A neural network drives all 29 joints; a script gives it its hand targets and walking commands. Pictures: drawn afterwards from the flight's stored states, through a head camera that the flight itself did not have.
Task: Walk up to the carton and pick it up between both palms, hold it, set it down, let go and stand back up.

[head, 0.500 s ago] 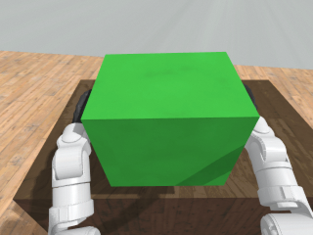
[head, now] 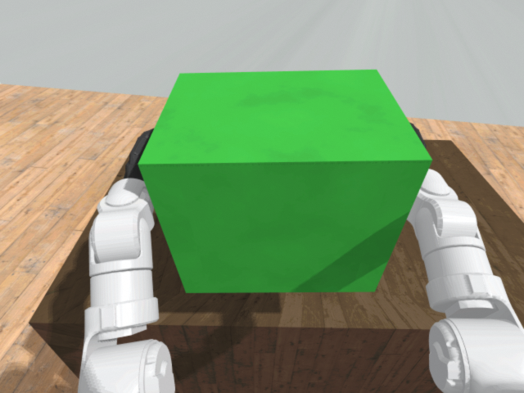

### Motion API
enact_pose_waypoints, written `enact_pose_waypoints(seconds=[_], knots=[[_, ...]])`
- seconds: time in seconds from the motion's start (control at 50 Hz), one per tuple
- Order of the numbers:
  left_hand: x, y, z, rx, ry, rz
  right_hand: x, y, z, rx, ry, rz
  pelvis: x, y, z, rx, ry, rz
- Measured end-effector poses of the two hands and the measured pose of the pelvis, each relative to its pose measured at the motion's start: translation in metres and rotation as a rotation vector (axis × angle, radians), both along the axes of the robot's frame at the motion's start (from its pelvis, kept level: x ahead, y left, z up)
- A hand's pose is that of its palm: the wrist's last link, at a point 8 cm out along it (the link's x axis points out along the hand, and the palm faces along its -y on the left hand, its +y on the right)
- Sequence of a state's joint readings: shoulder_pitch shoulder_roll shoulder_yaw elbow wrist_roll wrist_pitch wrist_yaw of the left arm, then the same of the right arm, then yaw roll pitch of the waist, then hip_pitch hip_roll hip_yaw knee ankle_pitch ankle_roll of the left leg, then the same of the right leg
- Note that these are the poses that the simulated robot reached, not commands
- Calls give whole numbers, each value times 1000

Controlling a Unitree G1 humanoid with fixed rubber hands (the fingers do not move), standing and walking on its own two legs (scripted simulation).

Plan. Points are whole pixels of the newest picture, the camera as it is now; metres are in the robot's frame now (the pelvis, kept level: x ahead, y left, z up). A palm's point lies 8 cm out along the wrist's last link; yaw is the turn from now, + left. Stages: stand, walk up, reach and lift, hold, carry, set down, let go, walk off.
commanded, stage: hold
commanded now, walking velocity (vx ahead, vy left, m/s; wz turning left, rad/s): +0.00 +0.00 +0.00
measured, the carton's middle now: (278, 184) +0.39 +0.00 +0.18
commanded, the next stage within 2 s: none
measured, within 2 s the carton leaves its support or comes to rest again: neither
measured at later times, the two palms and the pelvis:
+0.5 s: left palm (145, 193) +0.34 +0.19 +0.20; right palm (420, 181) +0.36 -0.20 +0.20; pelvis +0.01 +0.00 +0.00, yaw +0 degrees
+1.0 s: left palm (142, 176) +0.36 +0.20 +0.20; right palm (410, 167) +0.38 -0.19 +0.21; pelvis +0.01 +0.00 +0.00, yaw +0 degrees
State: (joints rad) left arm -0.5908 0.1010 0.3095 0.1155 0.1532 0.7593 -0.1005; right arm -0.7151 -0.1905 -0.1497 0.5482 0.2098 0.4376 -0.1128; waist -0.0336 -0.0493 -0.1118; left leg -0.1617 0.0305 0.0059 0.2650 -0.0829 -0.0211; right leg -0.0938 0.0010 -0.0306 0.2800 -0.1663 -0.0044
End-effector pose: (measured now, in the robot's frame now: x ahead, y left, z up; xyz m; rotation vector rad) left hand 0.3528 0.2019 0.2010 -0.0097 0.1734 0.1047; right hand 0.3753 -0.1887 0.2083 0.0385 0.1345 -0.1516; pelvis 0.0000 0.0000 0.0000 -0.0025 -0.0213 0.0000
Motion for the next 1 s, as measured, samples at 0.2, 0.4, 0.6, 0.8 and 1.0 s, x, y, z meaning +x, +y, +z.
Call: enact_pose_waypoints(seconds=[0.2,0.4,0.6,0.8,1.0], knots=[[4,-5,-2,18,-27,-6,3,-5,1,-10,-25,-1,16,1,0,-4,-10,-2],[-12,-8,-8,17,-25,6,-9,-8,-5,2,-23,8,19,-2,0,-5,-40,-1],[-17,-10,0,16,-20,2,-17,-10,-3,20,-18,-2,5,-5,0,-3,-40,-3],[-5,-6,9,1,-7,-5,-8,-6,5,13,-4,-9,-4,-4,0,-1,-11,-8],[10,0,4,0,-5,-6,8,0,6,-20,0,-3,8,0,0,-2,-3,-1]])
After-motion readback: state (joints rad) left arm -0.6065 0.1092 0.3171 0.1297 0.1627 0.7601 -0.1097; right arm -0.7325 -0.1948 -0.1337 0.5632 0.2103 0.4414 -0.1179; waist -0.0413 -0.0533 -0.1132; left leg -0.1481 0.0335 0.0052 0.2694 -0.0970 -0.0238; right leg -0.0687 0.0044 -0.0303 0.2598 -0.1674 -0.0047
